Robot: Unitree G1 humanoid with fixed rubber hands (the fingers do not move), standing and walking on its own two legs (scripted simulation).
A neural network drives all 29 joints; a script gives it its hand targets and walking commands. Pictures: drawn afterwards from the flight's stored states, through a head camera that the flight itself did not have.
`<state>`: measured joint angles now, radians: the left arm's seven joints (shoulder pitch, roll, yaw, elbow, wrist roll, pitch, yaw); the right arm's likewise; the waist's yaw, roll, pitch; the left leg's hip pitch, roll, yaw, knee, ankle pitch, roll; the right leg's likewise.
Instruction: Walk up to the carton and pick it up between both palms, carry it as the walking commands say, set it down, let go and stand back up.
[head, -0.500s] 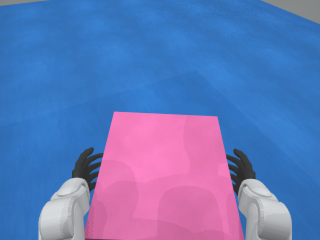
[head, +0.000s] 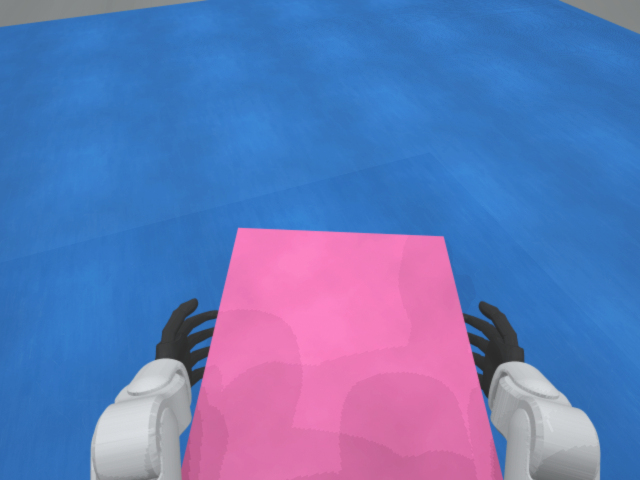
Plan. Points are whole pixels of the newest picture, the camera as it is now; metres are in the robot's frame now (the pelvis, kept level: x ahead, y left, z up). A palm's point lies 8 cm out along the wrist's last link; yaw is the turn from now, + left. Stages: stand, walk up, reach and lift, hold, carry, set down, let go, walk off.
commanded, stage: carry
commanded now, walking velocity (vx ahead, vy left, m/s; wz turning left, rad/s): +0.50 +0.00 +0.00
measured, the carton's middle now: (334, 378) +0.27 +0.00 -0.03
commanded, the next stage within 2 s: none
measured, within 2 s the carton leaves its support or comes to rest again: neither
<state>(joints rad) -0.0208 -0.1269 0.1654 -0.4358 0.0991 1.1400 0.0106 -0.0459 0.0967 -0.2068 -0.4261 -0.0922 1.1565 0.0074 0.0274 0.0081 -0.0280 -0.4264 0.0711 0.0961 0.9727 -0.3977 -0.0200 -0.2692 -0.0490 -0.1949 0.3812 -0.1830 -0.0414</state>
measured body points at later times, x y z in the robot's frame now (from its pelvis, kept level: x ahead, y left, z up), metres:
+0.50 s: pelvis +0.33 +0.02 +0.00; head +0.35 +0.03 +0.45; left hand +0.60 +0.18 +0.06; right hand +0.57 -0.18 +0.07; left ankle +0.23 +0.11 -0.75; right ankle +0.39 -0.12 -0.71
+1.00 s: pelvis +0.67 +0.02 -0.02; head +0.67 +0.02 +0.43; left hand +0.92 +0.20 +0.06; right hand +0.93 -0.16 +0.06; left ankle +0.73 +0.10 -0.75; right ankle +0.51 -0.10 -0.73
